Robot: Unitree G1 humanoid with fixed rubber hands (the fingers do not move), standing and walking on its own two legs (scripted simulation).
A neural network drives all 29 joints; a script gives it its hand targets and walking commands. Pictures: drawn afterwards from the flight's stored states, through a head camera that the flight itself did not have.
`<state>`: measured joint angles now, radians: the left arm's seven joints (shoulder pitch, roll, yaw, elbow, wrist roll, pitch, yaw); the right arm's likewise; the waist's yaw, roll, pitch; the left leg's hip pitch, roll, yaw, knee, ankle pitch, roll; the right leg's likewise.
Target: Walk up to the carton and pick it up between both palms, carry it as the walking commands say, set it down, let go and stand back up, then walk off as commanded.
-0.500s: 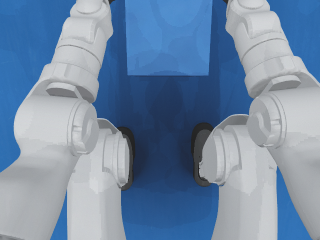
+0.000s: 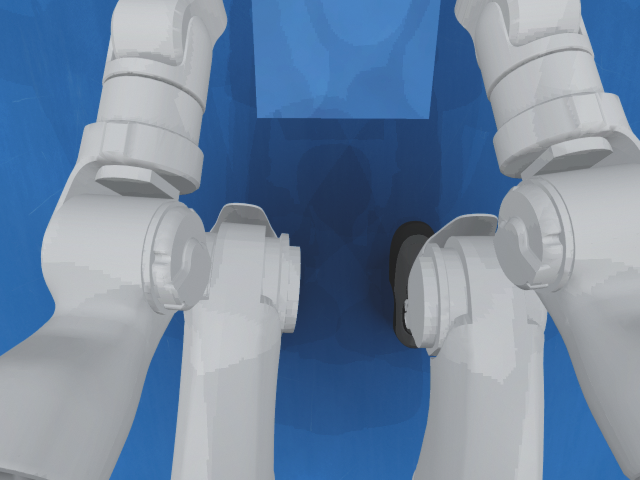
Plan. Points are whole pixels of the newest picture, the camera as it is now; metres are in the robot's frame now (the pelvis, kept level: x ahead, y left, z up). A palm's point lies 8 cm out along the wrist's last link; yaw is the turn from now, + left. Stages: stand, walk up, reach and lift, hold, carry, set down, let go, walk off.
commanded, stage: reach and lift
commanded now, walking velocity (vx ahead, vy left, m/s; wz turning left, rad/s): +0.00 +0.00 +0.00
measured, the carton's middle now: out of the picture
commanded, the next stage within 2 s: none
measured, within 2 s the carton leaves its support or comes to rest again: neither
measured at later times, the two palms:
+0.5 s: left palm out of the picture +0.55 +0.11 -0.09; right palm out of the picture +0.56 -0.12 -0.10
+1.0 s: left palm out of the picture +0.53 +0.12 -0.03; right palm out of the picture +0.53 -0.11 -0.04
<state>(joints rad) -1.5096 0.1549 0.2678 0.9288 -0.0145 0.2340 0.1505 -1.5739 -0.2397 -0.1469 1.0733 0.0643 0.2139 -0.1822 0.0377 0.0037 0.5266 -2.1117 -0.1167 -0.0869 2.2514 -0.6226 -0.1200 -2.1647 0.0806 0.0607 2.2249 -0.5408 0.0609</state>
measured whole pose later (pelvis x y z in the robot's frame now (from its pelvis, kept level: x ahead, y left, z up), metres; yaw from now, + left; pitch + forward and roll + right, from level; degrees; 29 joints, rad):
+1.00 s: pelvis -0.02 +0.00 +0.07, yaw -1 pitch +24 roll +2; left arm -1.40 0.01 0.44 0.59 0.13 0.40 0.17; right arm -1.44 -0.08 -0.33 0.69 -0.10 0.42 -0.21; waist 0.02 -0.01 0.52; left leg -1.90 -0.09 -0.07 2.02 -0.55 -0.10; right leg -1.95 0.09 0.08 2.00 -0.47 0.06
